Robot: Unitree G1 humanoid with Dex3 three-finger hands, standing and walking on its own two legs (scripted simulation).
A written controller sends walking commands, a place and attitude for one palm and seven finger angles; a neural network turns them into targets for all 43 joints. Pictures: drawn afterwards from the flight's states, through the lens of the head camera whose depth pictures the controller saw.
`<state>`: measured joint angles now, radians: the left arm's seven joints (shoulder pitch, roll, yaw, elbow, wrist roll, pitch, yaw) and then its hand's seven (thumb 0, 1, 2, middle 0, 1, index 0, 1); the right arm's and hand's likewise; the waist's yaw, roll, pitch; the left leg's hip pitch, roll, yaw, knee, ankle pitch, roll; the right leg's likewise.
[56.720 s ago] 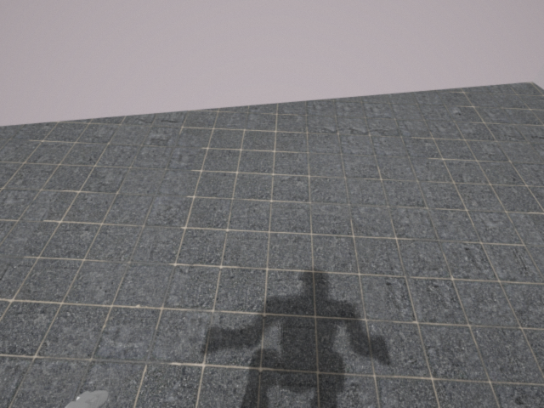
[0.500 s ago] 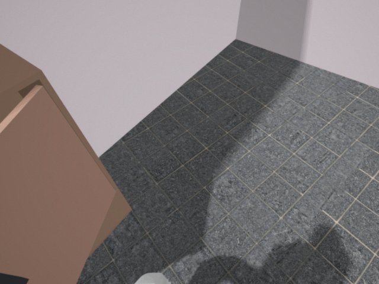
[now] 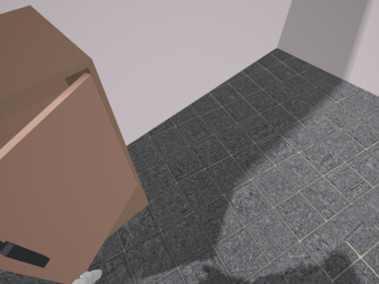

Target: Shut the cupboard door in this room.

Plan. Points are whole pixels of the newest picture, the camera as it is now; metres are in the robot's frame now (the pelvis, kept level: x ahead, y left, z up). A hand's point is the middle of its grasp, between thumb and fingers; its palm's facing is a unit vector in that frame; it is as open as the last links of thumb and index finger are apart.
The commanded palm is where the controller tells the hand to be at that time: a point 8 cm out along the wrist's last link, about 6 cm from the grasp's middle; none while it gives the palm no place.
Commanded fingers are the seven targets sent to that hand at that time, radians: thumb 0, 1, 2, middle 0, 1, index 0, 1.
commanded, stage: stand and wait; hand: left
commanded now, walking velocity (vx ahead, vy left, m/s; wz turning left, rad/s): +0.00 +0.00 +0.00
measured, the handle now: (19, 251) +0.18 +0.36 -0.04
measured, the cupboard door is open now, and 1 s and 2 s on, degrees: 25 25 25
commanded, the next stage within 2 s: turn or walk to find it in 0.10 s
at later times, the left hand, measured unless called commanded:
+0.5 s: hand out of the picture -0.02 +0.21 -0.18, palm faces +0.26 -0.93 -0.25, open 7.3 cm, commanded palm none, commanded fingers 0.00 0.90 0.90 -0.20 -0.30 -0.20 -0.30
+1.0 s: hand out of the picture +0.03 +0.19 -0.15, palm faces +0.42 -0.87 -0.27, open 7.4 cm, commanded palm none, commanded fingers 0.00 0.90 0.90 -0.20 -0.30 -0.20 -0.30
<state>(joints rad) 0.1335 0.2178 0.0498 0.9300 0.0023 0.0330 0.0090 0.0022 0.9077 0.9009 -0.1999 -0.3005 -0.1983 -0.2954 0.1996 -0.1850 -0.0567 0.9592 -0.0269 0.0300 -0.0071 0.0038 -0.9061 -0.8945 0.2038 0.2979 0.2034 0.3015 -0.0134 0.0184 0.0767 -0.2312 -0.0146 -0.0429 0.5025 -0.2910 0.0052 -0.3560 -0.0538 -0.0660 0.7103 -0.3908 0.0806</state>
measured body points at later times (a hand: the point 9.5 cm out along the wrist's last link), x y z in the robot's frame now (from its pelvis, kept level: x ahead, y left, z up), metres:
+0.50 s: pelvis +0.00 +0.00 -0.01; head +0.04 +0.02 +0.44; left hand -0.04 +0.26 -0.16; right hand +0.13 -0.23 -0.15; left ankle -0.02 +0.10 -0.74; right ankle +0.01 -0.12 -0.73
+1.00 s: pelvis +0.01 -0.03 +0.00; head +0.07 -0.05 +0.44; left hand +0.01 +0.23 -0.12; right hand +0.17 -0.24 -0.17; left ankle -0.07 +0.08 -0.66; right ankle +0.05 -0.13 -0.74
